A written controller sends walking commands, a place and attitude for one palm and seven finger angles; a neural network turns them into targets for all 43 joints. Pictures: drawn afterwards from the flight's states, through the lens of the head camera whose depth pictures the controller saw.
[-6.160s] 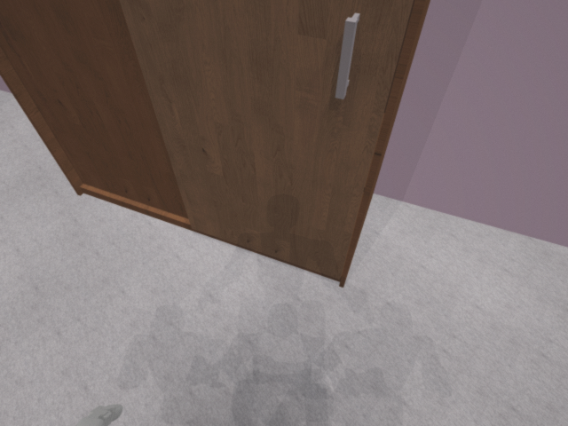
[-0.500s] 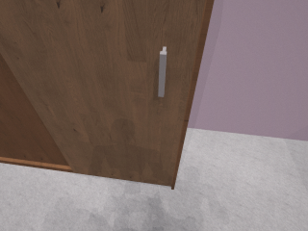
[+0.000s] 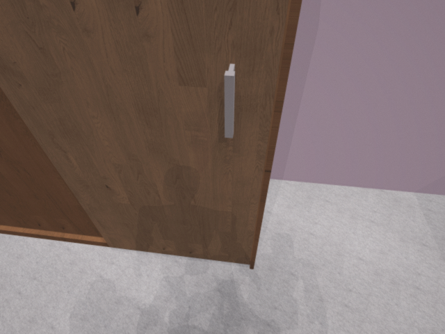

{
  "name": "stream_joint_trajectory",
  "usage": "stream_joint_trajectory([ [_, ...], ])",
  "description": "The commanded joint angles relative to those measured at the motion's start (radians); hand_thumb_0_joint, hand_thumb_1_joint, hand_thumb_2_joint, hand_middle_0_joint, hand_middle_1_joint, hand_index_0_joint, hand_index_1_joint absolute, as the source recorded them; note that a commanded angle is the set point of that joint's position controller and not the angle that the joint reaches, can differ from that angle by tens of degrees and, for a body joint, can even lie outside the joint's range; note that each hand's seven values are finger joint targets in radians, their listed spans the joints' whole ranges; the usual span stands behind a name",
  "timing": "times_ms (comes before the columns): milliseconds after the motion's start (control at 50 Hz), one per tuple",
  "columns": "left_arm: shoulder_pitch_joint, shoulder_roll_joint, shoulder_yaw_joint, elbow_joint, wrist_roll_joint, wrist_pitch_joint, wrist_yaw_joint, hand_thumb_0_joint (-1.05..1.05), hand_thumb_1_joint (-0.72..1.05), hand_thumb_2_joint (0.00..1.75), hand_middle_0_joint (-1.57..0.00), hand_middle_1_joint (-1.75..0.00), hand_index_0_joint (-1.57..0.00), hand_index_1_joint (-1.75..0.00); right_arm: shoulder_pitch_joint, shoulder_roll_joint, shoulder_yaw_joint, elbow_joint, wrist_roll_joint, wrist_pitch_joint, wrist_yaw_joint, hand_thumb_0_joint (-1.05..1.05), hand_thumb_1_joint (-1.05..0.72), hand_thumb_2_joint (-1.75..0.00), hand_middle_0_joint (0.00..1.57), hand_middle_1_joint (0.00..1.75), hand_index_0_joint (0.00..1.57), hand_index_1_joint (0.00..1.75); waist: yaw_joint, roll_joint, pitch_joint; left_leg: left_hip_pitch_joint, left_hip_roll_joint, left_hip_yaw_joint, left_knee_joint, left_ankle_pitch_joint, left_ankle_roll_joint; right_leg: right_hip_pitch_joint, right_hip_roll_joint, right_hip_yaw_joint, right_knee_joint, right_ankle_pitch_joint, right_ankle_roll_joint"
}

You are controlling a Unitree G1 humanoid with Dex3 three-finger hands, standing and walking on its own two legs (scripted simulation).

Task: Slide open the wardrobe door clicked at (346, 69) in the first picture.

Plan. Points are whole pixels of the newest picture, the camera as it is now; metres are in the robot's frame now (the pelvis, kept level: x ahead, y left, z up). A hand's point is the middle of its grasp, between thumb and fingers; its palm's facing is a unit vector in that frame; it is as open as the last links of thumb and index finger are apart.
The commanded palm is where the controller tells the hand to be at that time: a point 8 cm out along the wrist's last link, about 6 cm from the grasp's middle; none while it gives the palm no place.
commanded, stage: look again from close up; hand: right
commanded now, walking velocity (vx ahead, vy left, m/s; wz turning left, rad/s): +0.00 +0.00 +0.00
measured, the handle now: (230, 102) +0.54 +0.02 +0.15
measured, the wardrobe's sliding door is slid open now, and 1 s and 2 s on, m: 0.00 0.00 0.00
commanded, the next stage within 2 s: none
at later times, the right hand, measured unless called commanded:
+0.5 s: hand out of the picture +0.03 -0.21 -0.17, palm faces -0.01 +0.97 -0.25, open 7.4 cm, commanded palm none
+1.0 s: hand out of the picture +0.02 -0.18 -0.18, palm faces -0.01 +0.98 -0.20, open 7.4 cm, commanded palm none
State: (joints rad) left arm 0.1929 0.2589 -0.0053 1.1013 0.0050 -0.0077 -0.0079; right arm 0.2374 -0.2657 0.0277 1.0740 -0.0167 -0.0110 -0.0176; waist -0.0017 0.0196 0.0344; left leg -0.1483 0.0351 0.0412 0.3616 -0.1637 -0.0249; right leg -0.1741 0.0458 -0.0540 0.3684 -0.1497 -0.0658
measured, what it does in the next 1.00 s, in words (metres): stands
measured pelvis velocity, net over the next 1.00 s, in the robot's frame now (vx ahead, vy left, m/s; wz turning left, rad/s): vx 0.02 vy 0.00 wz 0.00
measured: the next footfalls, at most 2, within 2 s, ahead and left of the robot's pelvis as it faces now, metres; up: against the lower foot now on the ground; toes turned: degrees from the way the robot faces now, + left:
none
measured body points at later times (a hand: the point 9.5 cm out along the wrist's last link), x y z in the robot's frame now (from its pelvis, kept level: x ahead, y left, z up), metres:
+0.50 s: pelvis +0.01 +0.00 +0.00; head +0.00 -0.01 +0.45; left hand +0.05 +0.26 -0.14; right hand +0.03 -0.26 -0.15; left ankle +0.02 +0.14 -0.74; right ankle +0.04 -0.07 -0.74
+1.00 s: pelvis +0.02 +0.00 +0.00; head +0.02 -0.01 +0.45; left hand +0.03 +0.24 -0.15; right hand +0.02 -0.23 -0.16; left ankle +0.02 +0.14 -0.74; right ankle +0.04 -0.07 -0.74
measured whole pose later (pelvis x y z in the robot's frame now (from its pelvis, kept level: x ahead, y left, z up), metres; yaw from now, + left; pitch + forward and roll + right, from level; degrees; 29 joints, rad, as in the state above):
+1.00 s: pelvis +0.02 +0.00 +0.00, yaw +0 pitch -2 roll +0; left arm 0.24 0.19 -0.01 1.14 0.00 -0.01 0.01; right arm 0.28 -0.19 0.02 1.11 -0.01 -0.01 -0.03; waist 0.00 0.02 0.03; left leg -0.13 0.03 0.04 0.35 -0.18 -0.02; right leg -0.15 0.05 -0.06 0.35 -0.16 -0.06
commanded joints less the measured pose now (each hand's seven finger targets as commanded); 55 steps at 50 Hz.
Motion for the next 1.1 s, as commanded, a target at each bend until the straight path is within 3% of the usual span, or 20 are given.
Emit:
stream_joint_trajectory([
  [0,-0.019,0.182,0.04,-0.05,0.001,-0.017,0.012,0.0,0.9,0.9,-0.2,-0.3,-0.2,-0.3,0.016,-0.154,-0.034,-0.048,-0.006,-0.011,-0.015,0.0,-0.9,-0.9,0.2,0.3,0.2,0.3,0.002,-0.034,0.022,-0.007,0.091,-0.09,-0.061,-0.043,0.039,-0.065,-0.162,0.173,-0.141,-0.142,0.039],
  [220,-0.008,0.172,0.04,-0.046,0.001,-0.019,0.014,0.0,0.9,0.9,-0.2,-0.3,-0.2,-0.3,0.027,-0.142,-0.034,-0.04,-0.006,-0.013,-0.016,0.0,-0.9,-0.9,0.2,0.3,0.2,0.3,0.002,-0.029,-0.012,0.006,0.094,-0.081,-0.057,-0.003,0.036,-0.026,-0.166,0.172,-0.132,-0.07,0.038],
  [500,0.012,0.151,0.033,-0.029,0.001,-0.017,0.018,0.0,0.9,0.9,-0.2,-0.3,-0.2,-0.3,0.04,-0.121,-0.032,-0.021,-0.004,-0.008,-0.018,0.0,-0.9,-0.9,0.2,0.3,0.2,0.3,0.002,-0.025,0.017,0.009,0.094,-0.077,-0.065,-0.008,0.031,-0.027,-0.161,0.173,-0.153,-0.077,0.044],
  [700,0.041,0.116,0.028,-0.019,0.001,-0.013,0.019,0.0,0.9,0.9,-0.2,-0.3,-0.2,-0.3,0.068,-0.083,-0.027,-0.011,-0.003,-0.008,-0.019,0.0,-0.9,-0.9,0.2,0.3,0.2,0.3,0.003,-0.018,0.03,-0.008,0.092,-0.083,-0.07,-0.023,0.031,-0.028,-0.155,0.16,-0.146,-0.099,0.045],
  [840,0.062,0.088,0.024,-0.008,-0.002,-0.018,0.022,0.0,0.9,0.9,-0.2,-0.3,-0.2,-0.3,0.086,-0.064,-0.026,-0.006,-0.001,-0.013,-0.024,0.0,-0.9,-0.9,0.2,0.3,0.2,0.3,0.004,-0.009,0.002,0.007,0.094,-0.085,-0.067,0.027,0.031,-0.002,-0.155,0.142,-0.111,0.014,0.042],
  [1080,0.094,0.043,0.021,0.009,-0.001,-0.016,0.027,0.0,0.9,0.9,-0.2,-0.3,-0.2,-0.3,0.118,-0.019,-0.023,0.007,0.0,-0.012,-0.027,0.0,-0.9,-0.9,0.2,0.3,0.2,0.3,0.003,-0.024,0.027,-0.013,0.088,-0.086,-0.064,0.009,0.032,-0.011,-0.152,0.133,-0.106,-0.014,0.044],
])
